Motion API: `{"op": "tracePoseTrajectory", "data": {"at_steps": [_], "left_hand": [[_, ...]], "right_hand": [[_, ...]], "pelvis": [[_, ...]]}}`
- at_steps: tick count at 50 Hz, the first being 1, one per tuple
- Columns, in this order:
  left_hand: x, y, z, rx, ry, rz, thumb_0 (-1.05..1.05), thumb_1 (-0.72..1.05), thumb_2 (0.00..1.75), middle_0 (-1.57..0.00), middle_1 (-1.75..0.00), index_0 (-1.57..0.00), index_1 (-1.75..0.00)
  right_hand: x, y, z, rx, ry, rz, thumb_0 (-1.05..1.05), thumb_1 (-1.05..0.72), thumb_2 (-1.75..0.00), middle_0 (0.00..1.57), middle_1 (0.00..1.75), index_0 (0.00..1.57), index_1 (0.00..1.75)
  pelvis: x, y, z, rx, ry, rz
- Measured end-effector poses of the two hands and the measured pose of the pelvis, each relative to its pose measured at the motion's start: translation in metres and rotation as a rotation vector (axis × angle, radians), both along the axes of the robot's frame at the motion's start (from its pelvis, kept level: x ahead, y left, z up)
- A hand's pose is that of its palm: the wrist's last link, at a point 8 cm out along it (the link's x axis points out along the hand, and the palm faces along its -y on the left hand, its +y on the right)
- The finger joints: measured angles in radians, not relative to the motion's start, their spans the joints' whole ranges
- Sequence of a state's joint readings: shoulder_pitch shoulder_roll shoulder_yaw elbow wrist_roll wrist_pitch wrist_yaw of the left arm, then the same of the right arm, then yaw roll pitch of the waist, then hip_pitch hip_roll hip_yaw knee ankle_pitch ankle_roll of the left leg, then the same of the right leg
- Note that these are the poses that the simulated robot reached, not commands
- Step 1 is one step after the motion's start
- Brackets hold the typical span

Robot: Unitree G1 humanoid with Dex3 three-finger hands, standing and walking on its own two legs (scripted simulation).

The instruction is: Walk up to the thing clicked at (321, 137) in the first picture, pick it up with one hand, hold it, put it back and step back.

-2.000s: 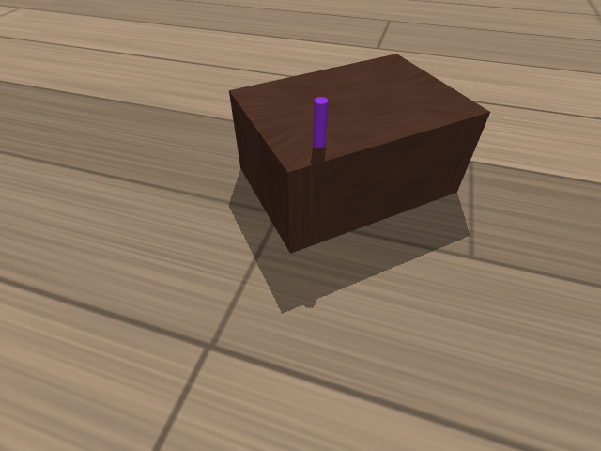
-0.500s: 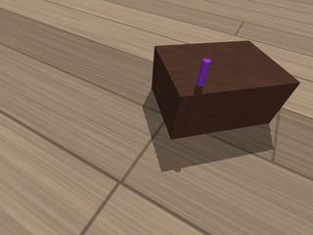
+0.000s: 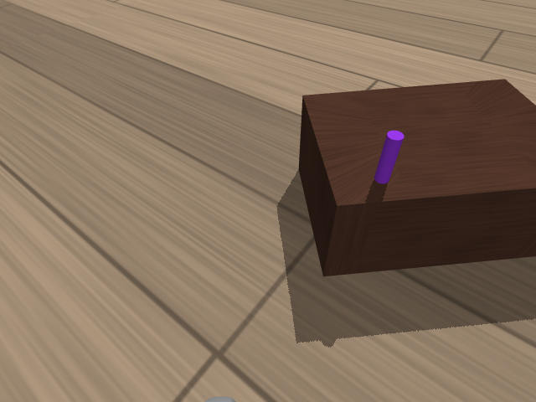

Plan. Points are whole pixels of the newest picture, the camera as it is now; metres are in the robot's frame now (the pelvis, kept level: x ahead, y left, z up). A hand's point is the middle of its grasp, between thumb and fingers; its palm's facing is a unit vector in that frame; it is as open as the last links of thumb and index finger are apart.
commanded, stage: walk up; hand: right
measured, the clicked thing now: (388, 158) +0.87 -0.34 -0.22
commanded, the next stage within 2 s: none
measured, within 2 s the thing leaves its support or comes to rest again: neither
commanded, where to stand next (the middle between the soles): +0.44 -0.19 m, yaw +8 degrees
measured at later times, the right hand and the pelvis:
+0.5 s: hand (519, 358) +0.24 -0.39 -0.12, palm faces -0.08 +0.86 -0.50, open 7.4 cm; pelvis +0.18 -0.09 -0.01, yaw +3 degrees
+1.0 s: hand (496, 256) +0.45 -0.44 -0.13, palm faces -0.16 +0.88 -0.45, open 7.4 cm; pelvis +0.33 -0.18 -0.01, yaw +7 degrees
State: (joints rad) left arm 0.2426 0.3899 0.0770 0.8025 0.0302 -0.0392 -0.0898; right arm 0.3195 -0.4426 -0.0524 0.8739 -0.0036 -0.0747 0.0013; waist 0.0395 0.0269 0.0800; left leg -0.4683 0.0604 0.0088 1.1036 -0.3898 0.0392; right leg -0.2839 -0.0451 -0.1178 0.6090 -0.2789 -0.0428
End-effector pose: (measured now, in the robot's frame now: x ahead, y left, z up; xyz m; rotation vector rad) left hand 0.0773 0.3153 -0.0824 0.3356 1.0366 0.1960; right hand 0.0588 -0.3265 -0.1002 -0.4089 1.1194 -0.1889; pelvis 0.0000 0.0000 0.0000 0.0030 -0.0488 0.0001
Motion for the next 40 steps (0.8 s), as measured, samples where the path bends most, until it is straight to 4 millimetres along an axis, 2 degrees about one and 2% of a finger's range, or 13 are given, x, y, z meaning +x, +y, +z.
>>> {"op": "tracePoseTrajectory", "data": {"at_steps": [6,11,15,21,25,29,31,33,40], "left_hand": [[0.002,-0.013,-0.014,-0.027,0.086,0.050,0.01,0.91,0.90,-0.20,-0.30,-0.20,-0.30],[0.019,-0.018,-0.044,-0.052,0.153,0.079,0.01,0.91,0.90,-0.20,-0.30,-0.20,-0.30],[0.051,-0.033,-0.054,-0.065,0.191,0.062,0.01,0.91,0.90,-0.20,-0.30,-0.20,-0.30],[0.113,-0.058,-0.044,-0.069,0.129,0.036,0.01,0.91,0.90,-0.20,-0.30,-0.20,-0.30],[0.152,-0.079,-0.033,-0.045,0.094,0.025,0.01,0.91,0.90,-0.20,-0.30,-0.20,-0.30],[0.183,-0.101,-0.027,0.017,0.049,0.036,0.01,0.91,0.90,-0.20,-0.30,-0.20,-0.30],[0.190,-0.113,-0.025,0.042,0.025,0.054,0.01,0.91,0.90,-0.20,-0.30,-0.20,-0.30],[0.190,-0.125,-0.020,0.043,0.026,0.082,0.01,0.91,0.90,-0.20,-0.30,-0.20,-0.30],[0.186,-0.159,-0.014,0.012,0.107,0.141,0.01,0.91,0.90,-0.20,-0.30,-0.20,-0.30]], "right_hand": [[0.080,-0.011,0.019,-0.022,-0.031,0.079,0.01,-0.90,-0.90,0.21,0.30,0.21,0.30],[0.136,-0.019,0.020,-0.081,-0.081,0.113,0.00,-0.90,-0.90,0.21,0.30,0.21,0.30],[0.157,-0.032,0.027,-0.099,-0.117,0.073,0.00,-0.90,-0.90,0.21,0.30,0.21,0.30],[0.169,-0.065,0.032,-0.106,-0.075,0.061,0.00,-0.90,-0.90,0.21,0.30,0.21,0.30],[0.179,-0.101,0.023,-0.097,-0.034,0.050,0.00,-0.89,-0.90,0.21,0.30,0.21,0.30],[0.202,-0.147,-0.001,-0.100,0.000,0.037,0.01,-0.89,-0.90,0.21,0.30,0.21,0.30],[0.218,-0.163,-0.011,-0.106,0.021,0.022,0.01,-0.90,-0.90,0.21,0.30,0.21,0.30],[0.237,-0.170,-0.013,-0.094,0.026,0.023,0.01,-0.90,-0.90,0.21,0.30,0.21,0.30],[0.306,-0.165,0.001,-0.017,-0.002,0.116,0.01,-0.90,-0.90,0.21,0.30,0.21,0.30]], "pelvis": [[0.048,-0.017,0.003,-0.010,0.015,0.025],[0.092,-0.022,-0.015,-0.007,0.011,0.047],[0.118,-0.034,-0.015,0.014,-0.001,0.046],[0.154,-0.063,-0.009,0.021,-0.006,0.045],[0.177,-0.091,-0.011,0.020,-0.004,0.048],[0.207,-0.128,-0.025,0.001,-0.004,0.057],[0.219,-0.141,-0.029,-0.006,-0.005,0.068],[0.229,-0.150,-0.025,-0.006,-0.007,0.076],[0.270,-0.171,-0.006,-0.006,0.006,0.095]]}}
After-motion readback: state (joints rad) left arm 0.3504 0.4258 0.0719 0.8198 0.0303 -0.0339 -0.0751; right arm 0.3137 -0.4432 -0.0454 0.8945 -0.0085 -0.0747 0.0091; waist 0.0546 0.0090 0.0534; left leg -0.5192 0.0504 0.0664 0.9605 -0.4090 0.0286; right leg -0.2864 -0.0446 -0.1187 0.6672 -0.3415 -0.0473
